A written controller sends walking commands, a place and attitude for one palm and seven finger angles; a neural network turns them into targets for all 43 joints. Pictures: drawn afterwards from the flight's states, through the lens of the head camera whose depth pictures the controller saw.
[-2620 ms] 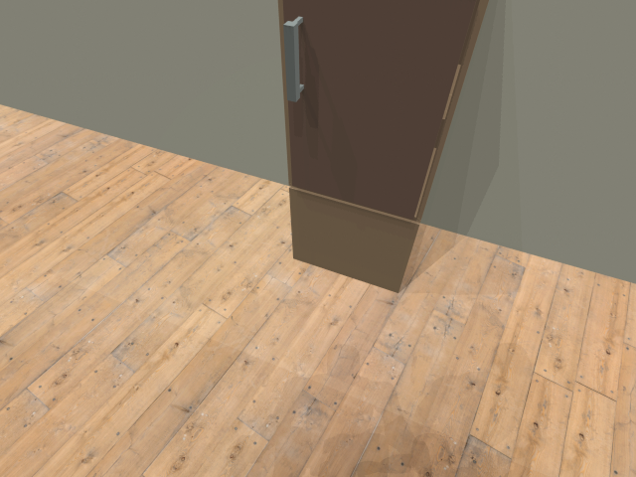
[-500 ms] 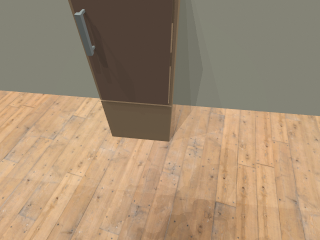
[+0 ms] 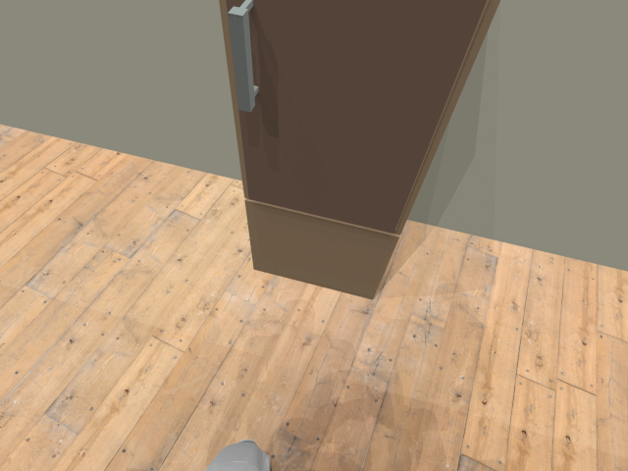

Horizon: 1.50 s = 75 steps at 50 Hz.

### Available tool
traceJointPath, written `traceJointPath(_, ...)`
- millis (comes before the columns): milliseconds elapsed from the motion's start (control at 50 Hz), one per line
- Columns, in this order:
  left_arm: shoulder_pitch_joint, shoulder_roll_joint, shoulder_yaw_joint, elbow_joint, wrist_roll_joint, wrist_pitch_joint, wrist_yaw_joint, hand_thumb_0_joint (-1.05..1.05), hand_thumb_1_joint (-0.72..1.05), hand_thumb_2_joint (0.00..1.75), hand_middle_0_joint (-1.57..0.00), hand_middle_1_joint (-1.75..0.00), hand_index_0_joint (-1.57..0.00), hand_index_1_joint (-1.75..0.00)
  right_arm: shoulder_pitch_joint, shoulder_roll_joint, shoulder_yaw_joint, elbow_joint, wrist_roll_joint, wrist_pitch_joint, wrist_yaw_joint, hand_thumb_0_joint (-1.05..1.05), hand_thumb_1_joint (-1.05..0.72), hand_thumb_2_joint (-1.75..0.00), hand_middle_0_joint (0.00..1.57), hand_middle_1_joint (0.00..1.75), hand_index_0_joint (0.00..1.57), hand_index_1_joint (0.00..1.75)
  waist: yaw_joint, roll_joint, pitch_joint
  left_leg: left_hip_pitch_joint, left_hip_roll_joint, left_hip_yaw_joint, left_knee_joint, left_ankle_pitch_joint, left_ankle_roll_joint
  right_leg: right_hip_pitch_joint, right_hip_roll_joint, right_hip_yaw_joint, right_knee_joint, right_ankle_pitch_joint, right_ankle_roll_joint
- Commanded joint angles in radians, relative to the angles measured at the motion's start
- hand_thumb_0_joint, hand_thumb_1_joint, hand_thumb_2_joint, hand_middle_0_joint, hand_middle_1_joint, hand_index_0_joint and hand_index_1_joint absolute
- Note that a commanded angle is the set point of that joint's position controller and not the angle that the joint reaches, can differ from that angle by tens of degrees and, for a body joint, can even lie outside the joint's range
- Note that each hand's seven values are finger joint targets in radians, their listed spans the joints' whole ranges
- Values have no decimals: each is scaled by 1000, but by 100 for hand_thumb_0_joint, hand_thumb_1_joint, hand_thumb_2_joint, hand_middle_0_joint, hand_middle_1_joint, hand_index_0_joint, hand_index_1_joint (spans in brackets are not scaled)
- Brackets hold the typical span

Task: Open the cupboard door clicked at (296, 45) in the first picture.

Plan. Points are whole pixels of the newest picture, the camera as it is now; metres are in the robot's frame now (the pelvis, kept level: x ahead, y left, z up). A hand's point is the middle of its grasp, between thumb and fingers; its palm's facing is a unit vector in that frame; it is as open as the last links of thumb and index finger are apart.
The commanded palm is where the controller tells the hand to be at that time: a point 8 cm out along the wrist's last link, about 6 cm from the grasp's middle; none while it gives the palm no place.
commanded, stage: take the last steps up to it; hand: left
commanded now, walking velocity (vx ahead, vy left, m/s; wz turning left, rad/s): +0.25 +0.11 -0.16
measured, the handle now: (247, 57) +0.73 +0.19 +0.10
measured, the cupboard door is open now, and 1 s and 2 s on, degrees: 0 0 0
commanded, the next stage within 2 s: come to a stop and stand still in 0.20 s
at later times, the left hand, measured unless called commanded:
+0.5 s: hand (188, 390) +0.23 +0.21 -0.15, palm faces -0.04 -0.97 -0.24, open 7.2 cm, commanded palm none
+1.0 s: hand (183, 385) +0.23 +0.22 -0.15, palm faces -0.09 -0.95 -0.29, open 7.4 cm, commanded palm none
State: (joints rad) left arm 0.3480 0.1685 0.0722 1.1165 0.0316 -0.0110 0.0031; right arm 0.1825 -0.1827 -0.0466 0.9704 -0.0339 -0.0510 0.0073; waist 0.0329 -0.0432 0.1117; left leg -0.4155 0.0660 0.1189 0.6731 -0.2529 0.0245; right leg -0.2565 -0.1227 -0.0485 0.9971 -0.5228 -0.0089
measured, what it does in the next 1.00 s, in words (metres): walks ahead: right foot, then left foot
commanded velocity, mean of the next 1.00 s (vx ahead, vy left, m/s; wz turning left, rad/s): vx -0.07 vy -0.02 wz -0.03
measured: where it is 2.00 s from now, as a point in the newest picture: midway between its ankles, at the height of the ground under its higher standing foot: outside the picture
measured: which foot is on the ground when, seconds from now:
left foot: down 0.00-0.30, up 0.32-0.56, down 0.58-0.90, up 0.92-1.00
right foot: up 0.00-0.28, down 0.30-0.60, up 0.62-0.88, down 0.90-1.00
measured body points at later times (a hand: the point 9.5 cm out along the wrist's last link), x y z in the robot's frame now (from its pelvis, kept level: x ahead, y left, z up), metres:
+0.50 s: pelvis +0.16 +0.03 +0.02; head +0.20 +0.02 +0.47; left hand +0.23 +0.26 -0.13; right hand +0.16 -0.20 -0.14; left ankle +0.16 +0.16 -0.69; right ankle +0.17 -0.06 -0.72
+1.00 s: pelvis +0.15 +0.02 +0.01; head +0.18 -0.01 +0.46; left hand +0.24 +0.27 -0.12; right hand +0.19 -0.24 -0.15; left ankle +0.16 +0.16 -0.68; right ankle +0.13 -0.10 -0.72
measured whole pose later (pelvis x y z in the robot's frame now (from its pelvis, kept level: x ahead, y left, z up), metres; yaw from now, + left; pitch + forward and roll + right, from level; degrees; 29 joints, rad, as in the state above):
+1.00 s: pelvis +0.15 +0.02 +0.01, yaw -6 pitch +0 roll +0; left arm 0.18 0.19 0.06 0.99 0.04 0.03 0.02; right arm 0.15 -0.23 -0.08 0.99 -0.02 0.08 -0.03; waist -0.01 0.05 0.08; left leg -0.40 0.04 -0.01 0.88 -0.50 -0.02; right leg -0.25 -0.01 -0.02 0.57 -0.32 -0.01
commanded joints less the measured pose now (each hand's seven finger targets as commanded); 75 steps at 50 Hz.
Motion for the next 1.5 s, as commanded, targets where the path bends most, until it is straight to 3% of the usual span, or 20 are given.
traceJointPath(0,-96,58,11,-130,-7,-39,-10,0,90,90,-20,-30,-20,-30,206,-136,-14,13,4,-1,-31,0,-90,-90,20,30,20,30,-88,225,-119,331,267,-285,-398,94,153,-379,-10,33,264,112,-38)
traceJointPath(220,-3,38,3,-129,1,-6,-6,0,90,90,-20,-30,-20,-30,103,-121,-9,37,8,21,-18,0,-90,-90,20,30,20,30,37,54,-32,95,169,-70,-361,5,121,64,77,-63,-385,337,-11)
traceJointPath(240,52,68,10,-115,3,-12,-2,0,90,90,-20,-30,-20,-30,99,-109,-5,40,14,22,-14,0,-90,-90,20,30,20,30,65,-12,-42,49,116,-33,-260,-36,87,160,61,-19,-463,331,-19)
traceJointPath(280,163,223,35,-102,6,-33,11,0,90,90,-20,-30,-20,-30,144,-59,-2,10,22,20,-2,0,-90,-90,20,30,20,30,83,-345,-97,-139,-84,57,223,-333,-5,283,-292,532,-789,241,-185)
traceJointPath(320,9,167,14,-133,-7,-36,30,0,90,90,-20,-30,-20,-30,120,-74,-1,27,18,39,-13,0,-90,-90,20,30,20,30,9,-164,-41,-100,-20,-112,319,-266,-19,127,-279,457,-797,459,-229)
traceJointPath(400,-118,124,-8,-155,-3,-28,42,0,90,90,-20,-30,-20,-30,156,-2,22,71,38,64,-24,0,-90,-90,20,30,20,30,-49,-40,-150,90,-6,-105,147,-205,-43,85,-168,134,-642,995,-195)
traceJointPath(500,-105,152,16,-133,-14,11,43,0,90,90,-20,-30,-20,-30,165,-18,6,73,27,81,-34,0,-90,-90,20,30,20,30,-50,-45,-170,155,-30,-65,-143,58,-56,145,-101,80,-508,956,-131)
traceJointPath(540,-96,117,8,-143,-23,23,41,0,90,90,-20,-30,-20,-30,181,-96,-8,62,19,69,-41,0,-90,-90,20,30,20,30,-49,97,-198,296,126,-191,-245,562,1,18,-3,7,-410,667,-39)
traceJointPath(580,-97,85,1,-166,-25,36,44,0,90,90,-20,-30,-20,-30,175,-187,-29,42,8,70,-53,0,-90,-90,20,30,20,30,-66,256,-155,278,338,-338,-310,920,158,-77,133,-14,-154,-26,5)
traceJointPath(660,-131,104,19,-168,-16,57,29,0,90,90,-20,-30,-20,-30,81,-176,-30,10,0,71,-77,0,-90,-90,20,30,20,30,-47,253,-107,309,311,-284,-254,902,183,-246,128,105,97,-57,5)
traceJointPath(760,-139,94,12,-188,-17,53,16,0,90,90,-20,-30,-20,-30,67,-199,-48,-5,1,73,-72,0,-90,-90,20,30,20,30,-64,240,-192,390,270,-232,-234,766,131,-165,130,60,-157,47,13)
traceJointPath(840,-34,110,16,-159,-12,41,12,0,90,90,-20,-30,-20,-30,15,-202,-59,-21,15,83,-53,0,-90,-90,20,30,20,30,-14,205,-201,220,183,-176,-170,419,50,110,121,9,-552,377,8)
traceJointPath(880,-54,231,30,-161,9,23,22,0,90,90,-20,-30,-20,-30,37,-80,-38,-47,28,88,-37,0,-90,-90,20,30,20,30,-29,-214,-157,17,-45,-40,60,-213,-52,139,-166,335,-677,697,-105)
traceJointPath(900,-73,241,22,-170,5,24,21,0,90,90,-20,-30,-20,-30,-2,-89,-34,-56,29,107,-36,0,-90,-90,20,30,20,30,-5,-195,-141,62,-43,-114,230,-372,-43,-4,-248,344,-712,632,-195)
traceJointPath(920,-124,238,13,-190,10,31,20,0,90,90,-20,-30,-20,-30,-4,-76,-34,-57,25,113,-28,0,-90,-90,20,30,20,30,-27,-120,-89,64,-52,-138,326,-345,-33,-101,-207,290,-731,456,-203)
traceJointPath(980,-182,176,4,-194,4,22,29,0,90,90,-20,-30,-20,-30,25,-86,-27,-27,24,102,-27,0,-90,-90,20,30,20,30,-59,-168,-66,13,-26,-132,337,-246,-36,-22,-120,215,-662,633,-185)
traceJointPath(1060,-134,173,2,-168,-5,12,35,0,90,90,-20,-30,-20,-30,78,-65,-8,7,30,79,-28,0,-90,-90,20,30,20,30,-55,-104,-155,139,-27,-97,-88,-118,-47,123,-90,174,-564,722,-151)
traceJointPath(1120,-87,103,-18,-145,-33,18,28,0,90,90,-20,-30,-20,-30,82,-126,2,35,15,46,-37,0,-90,-90,20,30,20,30,-25,146,-157,286,109,-278,-340,259,17,19,40,112,-504,419,-25)
traceJointPath(1200,-113,104,-25,-97,-20,27,19,0,90,90,-20,-30,-20,-30,18,-109,17,57,17,46,-41,0,-90,-90,20,30,20,30,-10,209,-63,138,88,-237,-403,67,20,127,55,76,-579,353,-6)
traceJointPath(1480,-45,76,-45,-13,-24,0,21,0,90,90,-20,-30,-20,-30,140,-63,25,122,22,47,-43,0,-90,-90,20,30,20,30,-41,11,-56,261,32,-147,-378,36,-6,64,25,142,-718,311,-21)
